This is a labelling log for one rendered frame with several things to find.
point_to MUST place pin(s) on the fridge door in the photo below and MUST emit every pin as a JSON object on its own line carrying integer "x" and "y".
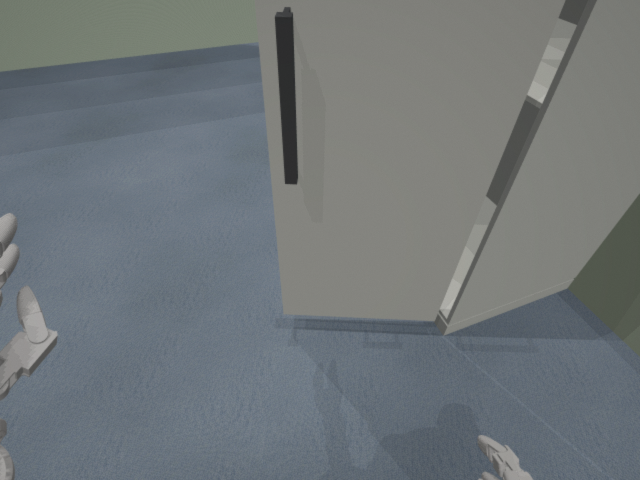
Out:
{"x": 403, "y": 111}

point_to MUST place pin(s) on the left robot hand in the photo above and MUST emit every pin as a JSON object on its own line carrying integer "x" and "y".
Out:
{"x": 26, "y": 350}

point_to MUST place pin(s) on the handle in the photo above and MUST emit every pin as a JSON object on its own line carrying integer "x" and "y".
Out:
{"x": 286, "y": 74}

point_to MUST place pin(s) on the right robot hand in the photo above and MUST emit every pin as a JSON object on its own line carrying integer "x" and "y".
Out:
{"x": 505, "y": 462}

